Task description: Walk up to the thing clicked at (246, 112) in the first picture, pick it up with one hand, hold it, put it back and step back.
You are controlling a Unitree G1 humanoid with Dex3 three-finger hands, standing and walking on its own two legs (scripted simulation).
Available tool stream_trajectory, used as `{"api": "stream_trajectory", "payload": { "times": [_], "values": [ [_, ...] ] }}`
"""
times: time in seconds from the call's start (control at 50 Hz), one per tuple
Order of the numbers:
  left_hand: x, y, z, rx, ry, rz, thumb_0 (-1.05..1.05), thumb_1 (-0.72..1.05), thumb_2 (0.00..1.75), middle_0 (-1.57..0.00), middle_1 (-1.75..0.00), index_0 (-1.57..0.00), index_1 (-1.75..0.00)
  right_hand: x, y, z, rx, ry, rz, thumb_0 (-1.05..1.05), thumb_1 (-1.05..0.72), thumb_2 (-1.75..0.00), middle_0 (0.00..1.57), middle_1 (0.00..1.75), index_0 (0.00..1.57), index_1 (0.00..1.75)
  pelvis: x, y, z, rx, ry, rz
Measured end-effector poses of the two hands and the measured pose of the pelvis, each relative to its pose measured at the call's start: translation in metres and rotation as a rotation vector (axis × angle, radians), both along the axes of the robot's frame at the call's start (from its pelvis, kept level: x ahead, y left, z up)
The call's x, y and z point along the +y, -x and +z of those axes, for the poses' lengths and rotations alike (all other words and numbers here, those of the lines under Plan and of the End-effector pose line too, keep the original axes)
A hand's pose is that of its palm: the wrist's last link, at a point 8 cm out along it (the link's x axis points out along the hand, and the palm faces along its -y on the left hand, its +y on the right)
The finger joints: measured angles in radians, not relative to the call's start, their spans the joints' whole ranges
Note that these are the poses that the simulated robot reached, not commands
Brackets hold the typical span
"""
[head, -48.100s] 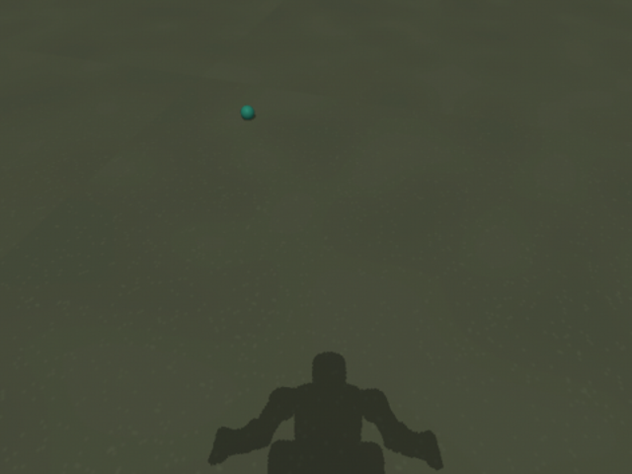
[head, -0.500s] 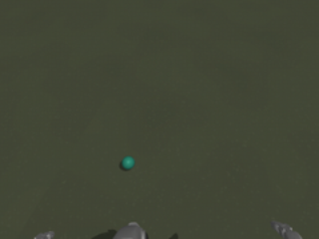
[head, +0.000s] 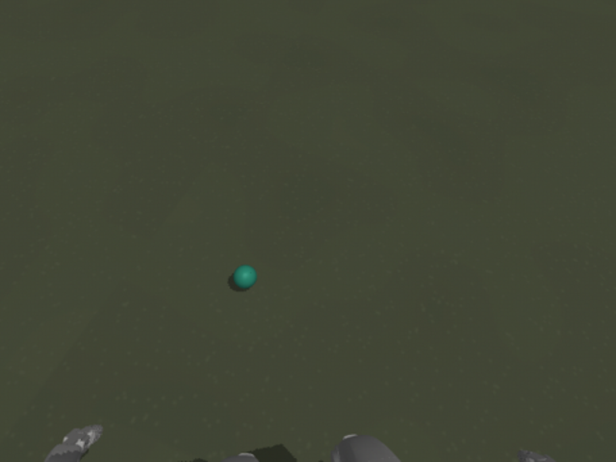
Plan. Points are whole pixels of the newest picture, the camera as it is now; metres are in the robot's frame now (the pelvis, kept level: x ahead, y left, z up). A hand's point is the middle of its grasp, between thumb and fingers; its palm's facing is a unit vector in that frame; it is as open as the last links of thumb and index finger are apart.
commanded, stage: step back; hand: left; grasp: from above
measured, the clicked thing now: (245, 276) +0.74 +0.20 -0.72
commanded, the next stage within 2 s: stand in 1.92 s
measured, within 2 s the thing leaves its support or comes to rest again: neither
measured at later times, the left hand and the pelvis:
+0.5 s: hand out of the picture -0.06 +0.25 -0.15, palm faces +0.04 -0.90 -0.43, open 7.4 cm; pelvis -0.18 -0.03 -0.01, yaw +3 degrees
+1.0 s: hand out of the picture -0.27 +0.22 -0.14, palm faces +0.03 -0.91 -0.42, open 7.4 cm; pelvis -0.30 -0.06 +0.00, yaw +1 degrees
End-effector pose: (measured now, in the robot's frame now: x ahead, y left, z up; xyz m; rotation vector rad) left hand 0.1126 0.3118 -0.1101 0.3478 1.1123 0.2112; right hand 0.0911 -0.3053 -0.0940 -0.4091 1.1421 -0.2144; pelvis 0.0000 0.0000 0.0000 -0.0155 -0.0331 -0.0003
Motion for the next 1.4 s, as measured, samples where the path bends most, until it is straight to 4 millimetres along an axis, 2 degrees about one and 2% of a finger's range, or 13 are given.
{"api": "stream_trajectory", "payload": {
  "times": [0.14, 0.22, 0.3, 0.38, 0.54, 0.68, 0.78, 0.86, 0.92, 1.02, 1.14, 1.28, 1.4],
  "values": [
    [-0.017, 0.06, -0.006, 0.042, -0.038, -0.027, 0.0, 0.9, 0.9, -0.2, -0.3, -0.2, -0.3, -0.03, 0.027, -0.012, -0.087, -0.008, 0.007, 0.01, -0.9, -0.89, 0.21, 0.3, 0.21, 0.3, -0.023, 0.051, -0.015, 0.003, -0.01, -0.045],
    [-0.033, 0.105, 0.001, 0.062, -0.039, -0.02, 0.0, 0.9, 0.9, -0.2, -0.3, -0.2, -0.3, -0.045, 0.054, -0.02, -0.077, -0.023, -0.027, 0.01, -0.91, -0.89, 0.2, 0.3, 0.21, 0.3, -0.033, 0.079, -0.014, -0.01, -0.009, -0.033],
    [-0.039, 0.139, 0.013, 0.071, -0.049, 0.006, 0.01, 0.9, 0.9, -0.21, -0.3, -0.2, -0.3, -0.048, 0.088, -0.02, -0.043, -0.037, -0.03, 0.01, -0.91, -0.89, 0.2, 0.29, 0.21, 0.3, -0.035, 0.102, -0.005, -0.003, -0.043, -0.02],
    [-0.035, 0.156, 0.017, 0.033, -0.069, 0.009, 0.01, 0.9, 0.9, -0.21, -0.3, -0.2, -0.3, -0.046, 0.128, -0.024, 0.024, -0.035, -0.007, 0.01, -0.91, -0.89, 0.2, 0.29, 0.2, 0.3, -0.036, 0.128, -0.004, 0.006, -0.042, 0.013],
    [-0.023, 0.197, 0.001, -0.028, -0.045, 0.04, 0.0, 0.9, 0.9, -0.2, -0.3, -0.2, -0.3, -0.028, 0.196, -0.026, 0.092, -0.034, 0.04, 0.01, -0.91, -0.89, 0.2, 0.29, 0.21, 0.3, -0.03, 0.19, -0.011, -0.016, -0.039, 0.059],
    [-0.036, 0.258, 0.002, 0.025, -0.014, 0.04, 0.0, 0.9, 0.9, -0.2, -0.3, -0.2, -0.3, -0.035, 0.223, -0.009, 0.011, -0.025, 0.039, 0.01, -0.91, -0.89, 0.21, 0.3, 0.21, 0.3, -0.041, 0.236, -0.002, -0.004, -0.004, 0.02],
    [-0.05, 0.31, -0.004, 0.074, -0.034, 0.017, 0.0, 0.9, 0.9, -0.2, -0.3, -0.2, -0.3, -0.057, 0.238, -0.016, -0.074, -0.034, 0.035, 0.01, -0.9, -0.89, 0.21, 0.3, 0.21, 0.3, -0.055, 0.269, -0.012, 0.0, -0.006, -0.023],
    [-0.062, 0.354, 0.001, 0.109, -0.033, 0.034, 0.0, 0.9, 0.9, -0.2, -0.3, -0.2, -0.3, -0.067, 0.267, -0.019, -0.056, -0.048, -0.005, 0.01, -0.91, -0.89, 0.2, 0.3, 0.21, 0.3, -0.062, 0.288, -0.008, -0.014, -0.008, -0.026],
    [-0.063, 0.375, 0.008, 0.113, -0.039, 0.057, 0.01, 0.9, 0.9, -0.21, -0.3, -0.2, -0.3, -0.07, 0.29, -0.02, -0.023, -0.058, -0.014, 0.01, -0.91, -0.89, 0.2, 0.29, 0.21, 0.3, -0.061, 0.296, -0.003, -0.015, -0.027, -0.014],
    [-0.05, 0.389, 0.013, 0.077, -0.049, 0.084, 0.01, 0.9, 0.9, -0.21, -0.3, -0.21, -0.3, -0.067, 0.325, -0.026, 0.068, -0.058, 0.005, 0.01, -0.91, -0.89, 0.2, 0.29, 0.2, 0.3, -0.056, 0.307, -0.003, -0.007, -0.028, 0.032],
    [-0.033, 0.393, 0.007, 0.085, -0.034, 0.096, 0.01, 0.9, 0.9, -0.2, -0.3, -0.2, -0.3, -0.046, 0.343, -0.024, 0.081, -0.072, 0.001, 0.01, -0.91, -0.89, 0.2, 0.29, 0.2, 0.3, -0.045, 0.313, -0.002, -0.011, -0.047, 0.042],
    [-0.039, 0.372, 0.009, 0.069, -0.027, 0.056, 0.01, 0.9, 0.9, -0.2, -0.3, -0.2, -0.3, -0.047, 0.345, -0.018, 0.05, -0.091, -0.018, 0.01, -0.91, -0.89, 0.21, 0.3, 0.21, 0.3, -0.054, 0.309, 0.002, -0.006, -0.027, 0.031],
    [-0.054, 0.361, 0.012, 0.016, -0.021, 0.071, 0.0, 0.9, 0.9, -0.2, -0.3, -0.2, -0.3, -0.057, 0.326, -0.023, 0.069, -0.077, -0.013, 0.01, -0.91, -0.89, 0.2, 0.3, 0.21, 0.3, -0.059, 0.298, 0.001, -0.013, -0.009, 0.045]
  ]
}}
